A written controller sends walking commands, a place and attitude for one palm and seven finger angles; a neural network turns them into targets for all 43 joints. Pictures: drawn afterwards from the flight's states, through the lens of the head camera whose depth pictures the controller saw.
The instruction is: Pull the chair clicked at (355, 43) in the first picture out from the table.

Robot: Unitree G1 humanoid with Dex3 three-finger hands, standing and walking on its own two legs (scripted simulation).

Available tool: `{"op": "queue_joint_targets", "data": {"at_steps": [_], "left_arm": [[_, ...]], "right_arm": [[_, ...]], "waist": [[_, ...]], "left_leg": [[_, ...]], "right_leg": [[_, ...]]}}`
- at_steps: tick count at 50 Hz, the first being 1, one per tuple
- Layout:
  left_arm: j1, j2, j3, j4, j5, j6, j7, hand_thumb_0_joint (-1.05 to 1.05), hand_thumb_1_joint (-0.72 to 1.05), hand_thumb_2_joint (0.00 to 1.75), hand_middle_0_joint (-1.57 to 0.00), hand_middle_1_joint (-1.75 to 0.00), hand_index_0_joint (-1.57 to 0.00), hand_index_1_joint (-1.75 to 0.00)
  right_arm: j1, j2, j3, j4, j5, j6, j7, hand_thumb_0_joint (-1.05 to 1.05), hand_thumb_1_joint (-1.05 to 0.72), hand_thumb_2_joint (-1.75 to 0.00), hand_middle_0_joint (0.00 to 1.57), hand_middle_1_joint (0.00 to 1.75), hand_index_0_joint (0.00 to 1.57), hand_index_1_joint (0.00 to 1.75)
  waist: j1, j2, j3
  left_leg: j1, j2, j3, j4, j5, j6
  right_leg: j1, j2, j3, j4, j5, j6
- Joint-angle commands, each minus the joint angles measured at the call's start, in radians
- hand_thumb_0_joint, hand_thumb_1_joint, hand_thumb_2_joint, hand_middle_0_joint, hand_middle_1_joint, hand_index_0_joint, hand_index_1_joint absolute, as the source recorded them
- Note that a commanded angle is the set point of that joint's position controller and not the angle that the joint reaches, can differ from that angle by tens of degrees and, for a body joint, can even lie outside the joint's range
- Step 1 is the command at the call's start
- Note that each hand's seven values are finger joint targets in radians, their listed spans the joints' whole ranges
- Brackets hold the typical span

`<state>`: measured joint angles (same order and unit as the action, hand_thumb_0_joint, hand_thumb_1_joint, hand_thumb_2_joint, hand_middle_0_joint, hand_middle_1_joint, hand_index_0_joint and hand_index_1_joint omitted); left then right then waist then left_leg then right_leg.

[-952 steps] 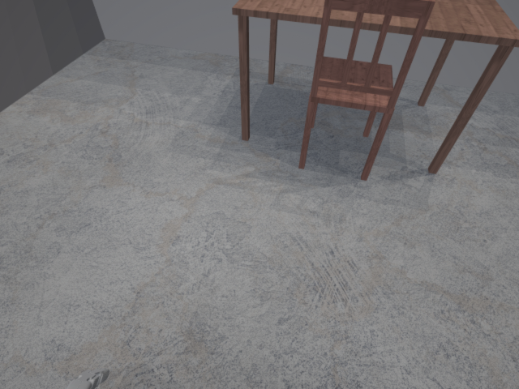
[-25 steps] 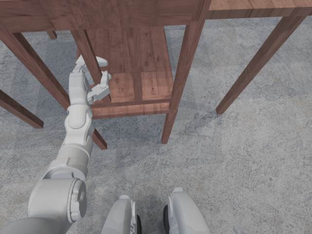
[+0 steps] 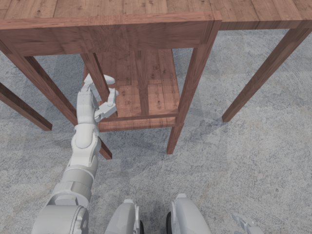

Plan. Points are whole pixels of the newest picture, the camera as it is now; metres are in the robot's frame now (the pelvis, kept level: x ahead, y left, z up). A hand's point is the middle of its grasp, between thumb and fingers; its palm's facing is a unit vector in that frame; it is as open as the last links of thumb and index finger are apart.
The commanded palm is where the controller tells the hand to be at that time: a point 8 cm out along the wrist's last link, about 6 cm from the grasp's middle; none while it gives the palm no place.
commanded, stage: hook a spindle and tug to test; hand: left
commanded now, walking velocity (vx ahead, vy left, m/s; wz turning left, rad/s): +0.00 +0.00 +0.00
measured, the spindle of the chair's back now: (103, 91) +0.47 +0.13 +0.03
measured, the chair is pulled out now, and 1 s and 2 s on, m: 0.03 0.08 0.14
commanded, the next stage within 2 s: step backward, pulling the chair out in 0.08 s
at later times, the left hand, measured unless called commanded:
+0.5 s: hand (111, 101) +0.43 +0.10 +0.04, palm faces -0.04 -0.99 -0.12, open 5.5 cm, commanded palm +0.41 +0.15 +0.04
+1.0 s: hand (116, 116) +0.39 +0.09 +0.04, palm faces -0.06 -0.99 -0.15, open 5.4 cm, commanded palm +0.37 +0.14 +0.05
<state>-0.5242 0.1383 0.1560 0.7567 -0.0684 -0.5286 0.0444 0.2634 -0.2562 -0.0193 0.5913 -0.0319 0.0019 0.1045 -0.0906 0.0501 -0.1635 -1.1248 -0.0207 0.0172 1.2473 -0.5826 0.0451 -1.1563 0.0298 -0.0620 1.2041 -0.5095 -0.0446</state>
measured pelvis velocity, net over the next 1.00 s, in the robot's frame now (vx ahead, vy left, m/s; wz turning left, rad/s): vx -0.02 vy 0.00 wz -0.04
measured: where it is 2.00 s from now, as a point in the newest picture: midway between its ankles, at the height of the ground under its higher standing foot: outside the picture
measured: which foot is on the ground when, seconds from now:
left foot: down 0.00-1.00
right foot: down 0.00-1.00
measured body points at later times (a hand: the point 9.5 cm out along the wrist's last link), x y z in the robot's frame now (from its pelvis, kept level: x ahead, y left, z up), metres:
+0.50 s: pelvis +0.02 +0.01 +0.09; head +0.14 +0.00 +0.52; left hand +0.43 +0.15 +0.05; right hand +0.06 -0.25 -0.04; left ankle -0.01 +0.09 -0.63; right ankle +0.02 -0.10 -0.63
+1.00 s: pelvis -0.02 +0.00 +0.11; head +0.12 -0.03 +0.53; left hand +0.39 +0.14 +0.05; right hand +0.00 -0.28 -0.04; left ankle -0.01 +0.09 -0.63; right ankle +0.02 -0.10 -0.63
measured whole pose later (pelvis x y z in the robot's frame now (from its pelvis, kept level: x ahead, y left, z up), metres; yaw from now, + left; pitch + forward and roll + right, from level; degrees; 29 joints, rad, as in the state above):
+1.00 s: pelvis -0.02 +0.00 +0.11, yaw -2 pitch +11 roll +0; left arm -0.58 0.19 0.12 1.01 -0.06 -0.25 0.07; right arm 0.24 -0.26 -0.04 0.69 0.07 0.12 -0.06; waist -0.12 0.04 0.13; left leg -0.48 0.00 0.05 0.53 -0.23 0.03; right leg -0.51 0.06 0.00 0.46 -0.14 -0.03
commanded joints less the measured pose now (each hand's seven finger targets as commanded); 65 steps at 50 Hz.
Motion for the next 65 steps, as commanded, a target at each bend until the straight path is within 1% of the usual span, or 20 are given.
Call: {"op": "queue_joint_targets", "data": {"at_steps": [1,9,10,13,15,18,21,23,25,29,31,33,36,39,43,47,50,55,59,65], "left_arm": [[-0.243,0.102,-0.004,-0.166,0.021,-0.070,-0.011,0.00,0.90,0.90,-0.50,-1.45,-0.50,-1.45],[-0.339,0.165,0.046,-0.143,0.019,-0.064,-0.026,0.00,0.90,0.90,-0.50,-1.45,-0.50,-1.45],[-0.512,0.341,0.008,-0.337,0.070,0.032,0.013,0.00,0.90,0.90,-0.50,-1.45,-0.50,-1.45],[-0.402,0.249,-0.045,-0.292,0.059,0.158,0.043,0.00,0.90,0.90,-0.50,-1.45,-0.50,-1.45],[-0.295,0.211,-0.075,-0.152,0.055,0.223,0.051,0.00,0.90,0.90,-0.50,-1.45,-0.50,-1.45],[-0.322,0.213,-0.073,-0.044,0.063,0.258,0.076,0.00,0.90,0.90,-0.50,-1.45,-0.50,-1.45],[-0.357,0.226,-0.071,0.054,0.068,0.265,0.076,0.00,0.90,0.90,-0.50,-1.45,-0.50,-1.45],[-0.396,0.252,-0.057,0.075,0.072,0.251,0.071,0.00,0.90,0.90,-0.50,-1.45,-0.50,-1.45],[-0.370,0.222,-0.077,0.106,0.072,0.241,0.053,0.00,0.90,0.90,-0.50,-1.45,-0.50,-1.45],[-0.326,0.198,-0.086,0.120,0.072,0.233,0.020,0.00,0.90,0.90,-0.50,-1.45,-0.50,-1.45],[-0.312,0.193,-0.086,0.114,0.073,0.229,0.008,0.00,0.90,0.90,-0.50,-1.45,-0.50,-1.45],[-0.296,0.211,-0.069,0.125,0.074,0.232,0.004,0.00,0.90,0.90,-0.50,-1.45,-0.50,-1.45],[-0.318,0.221,-0.068,0.103,0.078,0.225,-0.001,0.00,0.90,0.90,-0.50,-1.45,-0.50,-1.45],[-0.328,0.261,-0.051,0.102,0.079,0.226,0.011,0.00,0.90,0.90,-0.50,-1.45,-0.50,-1.45],[-0.311,0.309,-0.028,0.104,0.082,0.225,0.034,0.00,0.90,0.90,-0.50,-1.45,-0.50,-1.45],[-0.289,0.284,-0.058,0.067,0.078,0.226,0.046,0.00,0.90,0.90,-0.50,-1.45,-0.50,-1.45],[-0.255,0.277,-0.066,0.037,0.070,0.230,0.051,0.00,0.90,0.90,-0.50,-1.45,-0.50,-1.45],[-0.261,0.270,-0.079,0.022,0.068,0.218,0.057,0.00,0.90,0.90,-0.50,-1.45,-0.50,-1.45],[-0.295,0.263,-0.093,0.048,0.071,0.196,0.058,0.00,0.90,0.90,-0.50,-1.45,-0.50,-1.45],[-0.338,0.270,-0.087,0.088,0.079,0.162,0.062,0.00,0.90,0.90,-0.50,-1.45,-0.50,-1.45]], "right_arm": [[0.109,-0.146,-0.053,-0.067,0.004,-0.022,-0.009,0.00,-0.90,-0.90,0.20,0.30,0.20,0.30],[0.097,-0.146,-0.041,-0.067,0.010,-0.025,-0.025,0.00,-0.90,-0.90,0.20,0.30,0.20,0.30],[0.159,-0.120,-0.063,-0.135,0.084,0.073,-0.058,0.00,-0.90,-0.90,0.20,0.30,0.20,0.30],[0.119,-0.104,-0.059,-0.163,0.110,0.125,-0.115,0.00,-0.90,-0.90,0.20,0.30,0.20,0.30],[0.058,-0.108,-0.046,-0.140,0.115,0.153,-0.135,0.00,-0.90,-0.90,0.20,0.30,0.20,0.30],[0.088,-0.121,-0.048,-0.100,0.106,0.166,-0.164,0.00,-0.90,-0.90,0.20,0.30,0.20,0.30],[0.118,-0.135,-0.055,-0.050,0.097,0.165,-0.175,0.00,-0.90,-0.90,0.20,0.30,0.20,0.30],[0.133,-0.142,-0.064,-0.019,0.093,0.155,-0.181,0.00,-0.90,-0.90,0.20,0.30,0.20,0.30],[0.153,-0.136,-0.071,0.008,0.082,0.139,-0.180,0.00,-0.90,-0.90,0.20,0.30,0.20,0.30],[0.176,-0.128,-0.088,0.038,0.063,0.110,-0.165,0.00,-0.90,-0.90,0.20,0.30,0.20,0.30],[0.176,-0.126,-0.093,0.044,0.053,0.098,-0.160,0.00,-0.90,-0.90,0.20,0.30,0.20,0.30],[0.182,-0.134,-0.097,0.055,0.052,0.089,-0.160,0.00,-0.90,-0.90,0.20,0.30,0.20,0.30],[0.180,-0.137,-0.096,0.067,0.056,0.081,-0.164,0.00,-0.90,-0.90,0.20,0.30,0.20,0.30],[0.178,-0.147,-0.098,0.070,0.071,0.080,-0.178,0.00,-0.90,-0.90,0.20,0.30,0.20,0.30],[0.150,-0.152,-0.085,0.059,0.087,0.089,-0.182,0.00,-0.90,-0.90,0.20,0.30,0.20,0.30],[0.119,-0.147,-0.070,0.041,0.098,0.100,-0.177,0.00,-0.90,-0.90,0.20,0.30,0.20,0.30],[0.100,-0.147,-0.069,0.027,0.101,0.107,-0.174,0.00,-0.90,-0.90,0.20,0.30,0.20,0.30],[0.078,-0.146,-0.067,0.015,0.105,0.098,-0.176,0.00,-0.90,-0.90,0.20,0.30,0.20,0.30],[0.070,-0.147,-0.068,0.033,0.107,0.066,-0.182,0.00,-0.90,-0.90,0.20,0.30,0.20,0.30],[0.075,-0.139,-0.064,0.072,0.104,0.008,-0.196,0.00,-0.90,-0.90,0.20,0.30,0.20,0.30]], "waist": [[-0.022,-0.044,-0.475],[-0.022,-0.032,-0.483],[-0.015,0.030,-0.678],[-0.025,0.027,-0.554],[-0.005,0.008,-0.387],[-0.020,-0.084,-0.360],[-0.021,-0.047,-0.311],[-0.014,0.036,-0.306],[-0.007,0.121,-0.306],[0.006,0.196,-0.297],[0.011,0.199,-0.277],[0.014,0.138,-0.266],[0.006,0.050,-0.261],[-0.001,-0.027,-0.280],[0.002,0.004,-0.292],[-0.003,0.019,-0.305],[0.000,0.019,-0.296],[0.003,0.006,-0.246],[0.007,0.057,-0.189],[0.015,0.060,-0.155]], "left_leg": [[0.215,-0.003,-0.044,-0.104,0.466,-0.022],[0.160,-0.014,-0.035,-0.099,0.396,-0.016],[0.473,0.015,-0.006,-0.272,0.381,-0.006],[0.548,0.026,-0.022,-0.378,0.426,-0.006],[0.532,0.054,-0.076,-0.488,0.312,-0.002],[0.629,0.070,-0.072,-0.546,0.482,-0.002],[0.729,0.098,-0.076,-0.594,0.689,-0.011],[0.828,0.115,-0.086,-0.610,0.839,-0.015],[0.957,0.144,-0.111,-0.619,1.041,-0.021],[1.170,0.188,-0.163,-0.646,1.287,-0.054],[1.205,0.201,-0.163,-0.662,1.315,-0.066],[1.197,0.203,-0.158,-0.665,1.315,-0.065],[1.127,0.187,-0.116,-0.665,1.199,-0.063],[0.970,0.149,-0.068,-0.665,0.920,-0.057],[0.818,0.089,-0.032,-0.682,0.546,-0.058],[0.812,0.081,-0.035,-0.738,0.521,-0.043],[0.862,0.100,-0.061,-0.763,0.598,-0.029],[0.895,0.108,-0.074,-0.798,0.531,-0.016],[0.928,0.127,-0.098,-0.835,0.484,-0.006],[0.916,0.146,-0.114,-0.849,0.426,0.003]], "right_leg": [[0.372,-0.006,0.059,-0.109,0.442,0.009],[0.397,-0.012,0.081,-0.113,0.410,0.010],[0.740,-0.094,0.214,-0.347,0.418,0.029],[0.774,-0.090,0.173,-0.399,0.618,0.042],[0.707,-0.086,0.144,-0.439,0.432,0.046],[0.786,-0.086,0.133,-0.491,0.677,0.084],[0.803,-0.090,0.128,-0.535,0.829,0.095],[0.774,-0.086,0.125,-0.554,0.845,0.089],[0.707,-0.068,0.116,-0.563,0.763,0.079],[0.607,-0.024,0.088,-0.602,0.454,0.053],[0.601,-0.021,0.085,-0.621,0.416,0.046],[0.640,-0.017,0.089,-0.648,0.470,0.041],[0.741,-0.039,0.110,-0.693,0.664,0.039],[0.903,-0.106,0.154,-0.696,0.996,0.033],[1.032,-0.175,0.192,-0.700,1.096,0.059],[1.046,-0.162,0.171,-0.710,0.997,0.106],[1.007,-0.132,0.153,-0.721,0.883,0.109],[0.938,-0.101,0.140,-0.767,0.647,0.102],[0.857,-0.071,0.127,-0.779,0.450,0.081],[0.814,-0.060,0.128,-0.741,0.361,0.058]]}}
